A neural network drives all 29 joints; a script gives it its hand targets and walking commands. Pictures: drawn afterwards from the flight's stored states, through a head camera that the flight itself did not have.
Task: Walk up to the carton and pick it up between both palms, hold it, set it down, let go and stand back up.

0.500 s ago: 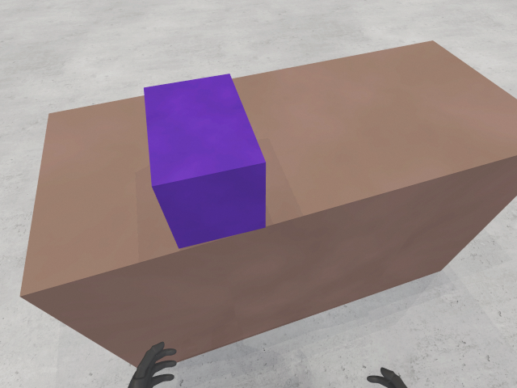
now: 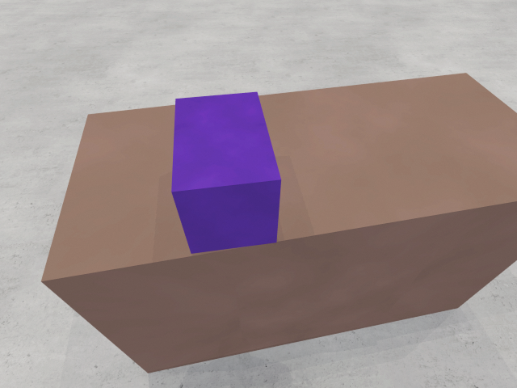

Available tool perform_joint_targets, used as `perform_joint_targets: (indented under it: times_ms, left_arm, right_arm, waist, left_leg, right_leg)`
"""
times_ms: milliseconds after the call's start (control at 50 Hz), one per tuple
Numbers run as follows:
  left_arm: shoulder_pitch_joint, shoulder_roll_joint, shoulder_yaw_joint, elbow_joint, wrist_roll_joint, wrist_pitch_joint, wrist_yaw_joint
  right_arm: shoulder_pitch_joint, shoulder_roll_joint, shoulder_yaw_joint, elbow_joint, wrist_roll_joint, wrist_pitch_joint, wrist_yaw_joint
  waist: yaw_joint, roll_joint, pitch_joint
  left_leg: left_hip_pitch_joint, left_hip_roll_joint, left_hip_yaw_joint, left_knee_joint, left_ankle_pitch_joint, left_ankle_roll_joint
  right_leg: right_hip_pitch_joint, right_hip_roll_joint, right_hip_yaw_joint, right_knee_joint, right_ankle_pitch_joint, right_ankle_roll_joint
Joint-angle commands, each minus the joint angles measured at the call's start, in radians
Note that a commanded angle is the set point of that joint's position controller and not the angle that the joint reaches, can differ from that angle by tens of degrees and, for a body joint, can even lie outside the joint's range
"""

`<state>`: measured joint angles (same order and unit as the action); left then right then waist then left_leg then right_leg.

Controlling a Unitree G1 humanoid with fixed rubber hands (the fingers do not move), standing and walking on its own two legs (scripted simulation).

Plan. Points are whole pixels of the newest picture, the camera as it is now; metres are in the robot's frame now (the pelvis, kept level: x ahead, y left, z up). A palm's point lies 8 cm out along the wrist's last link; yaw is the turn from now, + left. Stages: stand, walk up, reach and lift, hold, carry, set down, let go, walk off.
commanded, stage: walk up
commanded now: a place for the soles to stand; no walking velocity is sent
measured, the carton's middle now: (225, 169) +0.50 +0.06 +0.04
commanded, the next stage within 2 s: stand in 1.32 s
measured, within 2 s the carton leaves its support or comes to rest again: neither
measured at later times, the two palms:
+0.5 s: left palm out of the picture -0.01 +0.24 -0.14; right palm out of the picture +0.07 -0.19 -0.13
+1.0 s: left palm out of the picture +0.06 +0.29 -0.14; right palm out of the picture +0.10 -0.15 -0.13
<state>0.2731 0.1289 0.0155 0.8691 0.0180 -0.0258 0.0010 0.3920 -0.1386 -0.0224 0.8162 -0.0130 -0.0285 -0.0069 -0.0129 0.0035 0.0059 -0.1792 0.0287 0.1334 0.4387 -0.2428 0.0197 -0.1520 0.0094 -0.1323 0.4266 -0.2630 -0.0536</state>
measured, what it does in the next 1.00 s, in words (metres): steps on the spot: left foot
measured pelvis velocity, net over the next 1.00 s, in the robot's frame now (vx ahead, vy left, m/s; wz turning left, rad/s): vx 0.04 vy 0.07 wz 0.07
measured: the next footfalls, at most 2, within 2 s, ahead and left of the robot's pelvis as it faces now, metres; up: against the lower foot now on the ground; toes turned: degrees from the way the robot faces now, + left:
left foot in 0.52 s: +0.10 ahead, +0.16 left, +0.00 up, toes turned +0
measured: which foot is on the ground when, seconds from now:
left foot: down 0.00-0.26, up 0.28-0.50, down 0.52-1.00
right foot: down 0.00-1.00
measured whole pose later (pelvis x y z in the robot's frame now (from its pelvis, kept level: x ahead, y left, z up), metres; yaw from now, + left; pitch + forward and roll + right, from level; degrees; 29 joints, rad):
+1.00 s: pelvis +0.04 +0.07 +0.00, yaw +4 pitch -1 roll -1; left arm 0.31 0.17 -0.01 0.93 0.01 -0.01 0.00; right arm 0.35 -0.14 -0.02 0.85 -0.01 -0.04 -0.01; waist 0.00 -0.01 0.01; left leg -0.26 0.01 0.10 0.48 -0.20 0.05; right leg -0.06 -0.09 -0.11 0.41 -0.32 0.06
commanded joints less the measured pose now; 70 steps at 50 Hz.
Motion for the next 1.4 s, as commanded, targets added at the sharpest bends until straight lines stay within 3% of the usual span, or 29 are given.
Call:
perform_joint_targets:
  times_ms: [0,180,200,220,240,280,320,360,400,440,460,480,500,520,540,600,660,720,1020,1080,1220,1380]
  left_arm:
    - [0.007,0.066,0.011,-0.072,-0.003,-0.023,0.0]
    - [0.049,0.079,0.011,-0.045,-0.007,-0.02,0.003]
    - [0.145,0.084,0.027,-0.067,0.026,-0.03,0.007]
    - [0.159,0.127,0.044,-0.061,0.03,-0.029,0.015]
    - [0.141,0.148,0.05,-0.069,0.028,-0.024,0.024]
    - [0.15,0.128,0.05,-0.078,0.024,-0.021,0.035]
    - [0.181,0.104,0.04,-0.073,0.029,-0.026,0.037]
    - [0.168,0.113,0.043,-0.08,0.03,-0.031,0.037]
    - [0.083,0.114,0.037,-0.096,0.011,-0.03,0.026]
    - [0.055,0.144,0.036,-0.083,-0.001,-0.022,0.01]
    - [0.073,0.14,0.031,-0.075,-0.005,-0.017,0.0]
    - [0.097,0.124,0.021,-0.071,-0.012,-0.014,-0.009]
    - [0.114,0.091,0.007,-0.075,-0.013,-0.01,-0.015]
    - [0.174,0.049,-0.009,-0.077,-0.012,0.001,-0.011]
    - [0.17,0.056,-0.006,-0.06,0.005,0.015,-0.004]
    - [0.19,0.094,-0.007,-0.027,0.009,0.01,-0.004]
    - [0.175,0.107,-0.004,-0.002,0.003,-0.002,-0.005]
    - [0.151,0.1,-0.008,0.002,-0.002,-0.002,0.0]
    - [0.096,0.113,-0.015,0.034,-0.006,0.001,0.003]
    - [0.104,0.106,-0.005,0.024,0.004,0.007,0.009]
    - [0.115,0.103,-0.005,0.03,0.006,0.008,0.012]
    - [0.135,0.101,-0.005,0.037,0.005,0.002,0.01]
  right_arm:
    - [0.053,-0.072,-0.011,-0.044,-0.001,-0.022,-0.004]
    - [0.049,-0.072,-0.001,0.0,-0.001,-0.019,-0.009]
    - [0.073,-0.112,-0.025,0.004,-0.01,-0.009,0.002]
    - [0.036,-0.087,-0.022,-0.012,-0.023,-0.003,0.005]
    - [0.021,-0.064,-0.016,-0.035,-0.034,0.001,0.008]
    - [-0.018,-0.062,-0.016,-0.063,-0.037,0.009,0.016]
    - [-0.024,-0.069,-0.02,-0.076,-0.042,0.011,0.018]
    - [-0.006,-0.058,-0.017,-0.074,-0.042,0.009,0.02]
    - [0.021,-0.029,-0.006,-0.066,-0.027,0.0,0.012]
    - [0.067,-0.029,-0.003,-0.061,-0.027,-0.012,0.006]
    - [0.093,-0.049,-0.008,-0.059,-0.03,-0.019,0.0]
    - [0.118,-0.074,-0.016,-0.057,-0.037,-0.024,-0.008]
    - [0.126,-0.113,-0.027,-0.07,-0.039,-0.028,-0.017]
    - [0.113,-0.168,-0.037,-0.078,-0.014,-0.027,-0.021]
    - [0.068,-0.186,-0.05,-0.066,0.018,-0.019,-0.021]
    - [0.006,-0.123,-0.023,-0.069,0.01,-0.011,-0.011]
    - [0.039,-0.106,-0.02,-0.049,0.0,-0.023,-0.006]
    - [0.025,-0.11,-0.022,-0.041,0.004,-0.029,-0.006]
    - [0.011,-0.107,-0.017,-0.018,0.005,-0.026,-0.001]
    - [0.041,-0.122,-0.038,-0.011,-0.011,-0.024,-0.004]
    - [0.041,-0.1,-0.039,-0.004,-0.011,-0.011,-0.005]
    - [0.05,-0.089,-0.034,0.019,-0.012,-0.006,-0.003]
  waist:
    - [-0.001,-0.014,0.02]
    - [0.005,-0.008,0.037]
    - [0.046,0.041,-0.01]
    - [0.053,-0.019,0.055]
    - [0.046,-0.075,0.096]
    - [0.063,-0.104,0.16]
    - [0.061,-0.077,0.157]
    - [0.049,-0.055,0.117]
    - [0.006,-0.09,0.073]
    - [-0.029,-0.077,0.039]
    - [-0.031,-0.043,0.024]
    - [-0.026,-0.003,0.007]
    - [-0.013,0.063,0.009]
    - [0.021,0.114,0.016]
    - [0.019,0.125,0.052]
    - [0.035,0.125,0.037]
    - [0.014,0.048,-0.011]
    - [0.013,0.026,-0.007]
    - [0.013,0.013,0.033]
    - [0.02,0.028,0.009]
    - [0.019,0.003,0.055]
    - [0.013,-0.008,0.089]
  left_leg:
    - [0.008,0.097,-0.138,-0.064,0.144,0.02]
    - [-0.012,0.093,-0.152,-0.067,0.137,0.016]
    - [-0.092,0.007,-0.087,0.05,-0.071,0.023]
    - [-0.218,-0.015,-0.052,0.103,-0.156,0.008]
    - [-0.28,0.005,-0.073,0.121,-0.199,0.009]
    - [-0.363,0.031,-0.113,0.228,-0.25,0.001]
    - [-0.395,0.05,-0.141,0.291,-0.228,-0.014]
    - [-0.382,0.052,-0.129,0.317,-0.166,-0.027]
    - [-0.184,0.038,-0.096,0.209,-0.062,-0.019]
    - [-0.014,0.011,-0.036,0.096,0.154,-0.007]
    - [0.051,0.009,-0.051,0.05,0.216,-0.003]
    - [0.111,0.054,-0.104,0.049,0.271,0.002]
    - [0.113,0.149,-0.222,0.016,0.335,0.013]
    - [-0.015,0.247,-0.356,-0.058,0.293,0.095]
    - [-0.121,0.241,-0.374,-0.115,0.15,0.135]
    - [-0.093,0.149,-0.273,-0.109,0.133,0.062]
    - [-0.014,0.113,-0.218,-0.054,0.235,0.032]
    - [-0.005,0.106,-0.198,-0.036,0.29,0.034]
    - [-0.037,0.084,-0.18,-0.064,0.198,0.028]
    - [-0.002,0.103,-0.217,-0.082,0.277,0.062]
    - [-0.036,0.076,-0.196,-0.1,0.134,0.05]
    - [-0.038,0.061,-0.186,-0.095,0.082,0.038]
  right_leg:
    - [-0.038,-0.129,0.146,-0.106,0.159,0.021]
    - [-0.021,-0.135,0.131,-0.12,0.161,0.024]
    - [0.085,-0.19,0.209,-0.169,-0.014,0.002]
    - [0.117,-0.257,0.288,-0.211,-0.136,-0.033]
    - [0.096,-0.321,0.332,-0.234,-0.219,-0.08]
    - [0.061,-0.373,0.354,-0.28,-0.246,-0.133]
    - [0.067,-0.389,0.327,-0.288,-0.158,-0.143]
    - [0.084,-0.357,0.251,-0.268,-0.056,-0.128]
    - [-0.046,-0.263,0.094,-0.181,0.15,-0.08]
    - [-0.142,-0.202,0.008,-0.067,0.21,-0.039]
    - [-0.173,-0.171,-0.01,-0.012,0.182,-0.013]
    - [-0.211,-0.143,-0.026,0.036,0.118,0.009]
    - [-0.23,-0.102,-0.042,0.081,-0.021,0.037]
    - [-0.143,-0.081,0.0,0.09,-0.111,0.064]
    - [-0.062,-0.08,0.041,0.075,-0.142,0.065]
    - [-0.015,-0.098,0.068,-0.025,-0.044,0.059]
    - [0.008,-0.109,0.077,-0.059,0.023,0.07]
    - [0.01,-0.116,0.073,-0.067,0.047,0.077]
    - [0.008,-0.129,0.072,-0.088,0.03,0.087]
    - [0.019,-0.113,0.058,-0.064,0.028,0.079]
    - [0.002,-0.128,0.062,-0.106,0.01,0.069]
    - [-0.033,-0.132,0.067,-0.138,-0.027,0.06]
